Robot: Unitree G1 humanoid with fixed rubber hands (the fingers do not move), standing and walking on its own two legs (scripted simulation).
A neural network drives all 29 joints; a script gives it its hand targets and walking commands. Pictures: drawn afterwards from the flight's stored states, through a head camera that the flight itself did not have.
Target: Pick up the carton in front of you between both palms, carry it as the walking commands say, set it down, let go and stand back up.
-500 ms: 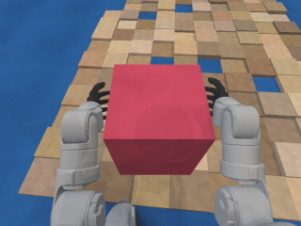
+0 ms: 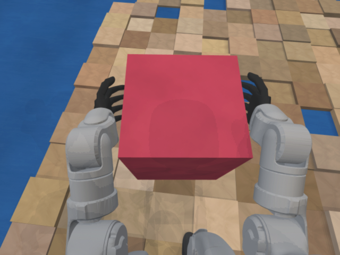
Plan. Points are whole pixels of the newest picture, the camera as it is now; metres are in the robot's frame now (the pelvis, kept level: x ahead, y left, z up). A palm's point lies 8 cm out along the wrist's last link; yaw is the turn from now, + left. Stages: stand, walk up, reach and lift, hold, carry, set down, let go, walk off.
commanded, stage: carry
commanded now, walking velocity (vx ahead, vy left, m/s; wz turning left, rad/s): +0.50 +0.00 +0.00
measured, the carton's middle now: (179, 127) +0.38 +0.00 +0.05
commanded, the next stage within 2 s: none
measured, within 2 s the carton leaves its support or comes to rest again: neither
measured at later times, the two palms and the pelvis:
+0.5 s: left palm (106, 3) +0.70 +0.19 +0.15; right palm (220, 5) +0.67 -0.11 +0.16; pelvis +0.34 +0.06 +0.03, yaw -2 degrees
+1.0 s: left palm out of the picture +0.94 +0.19 +0.11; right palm out of the picture +0.95 -0.11 +0.11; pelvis +0.69 +0.03 +0.04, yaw +0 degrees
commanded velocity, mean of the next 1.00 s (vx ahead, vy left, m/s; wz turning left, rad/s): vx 0.50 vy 0.00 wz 0.00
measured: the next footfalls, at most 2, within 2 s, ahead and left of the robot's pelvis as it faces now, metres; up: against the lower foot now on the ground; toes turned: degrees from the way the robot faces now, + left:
left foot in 0.30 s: +0.38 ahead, +0.11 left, -0.01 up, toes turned +3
right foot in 0.80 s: +0.73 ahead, -0.05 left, +0.00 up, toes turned -11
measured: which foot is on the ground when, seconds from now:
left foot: up 0.00-0.28, down 0.30-0.80, up 0.82-1.00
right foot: down 0.00-0.30, up 0.32-0.78, down 0.80-1.00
